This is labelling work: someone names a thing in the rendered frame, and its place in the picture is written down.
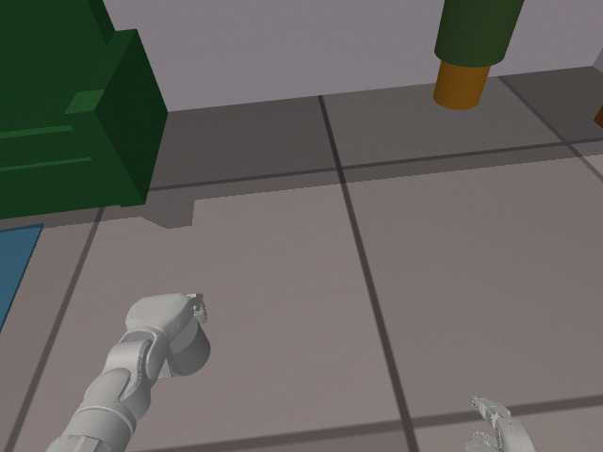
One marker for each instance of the left robot hand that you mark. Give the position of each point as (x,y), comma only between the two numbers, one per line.
(169,313)

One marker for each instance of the right robot hand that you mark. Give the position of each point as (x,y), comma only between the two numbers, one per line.
(512,436)

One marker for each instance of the sofa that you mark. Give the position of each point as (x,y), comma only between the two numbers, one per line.
(81,114)

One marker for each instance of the potted plant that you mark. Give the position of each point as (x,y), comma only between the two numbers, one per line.
(473,35)

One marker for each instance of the left robot arm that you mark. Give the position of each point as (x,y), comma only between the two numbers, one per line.
(119,397)

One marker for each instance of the tin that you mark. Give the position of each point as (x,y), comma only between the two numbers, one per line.
(190,348)

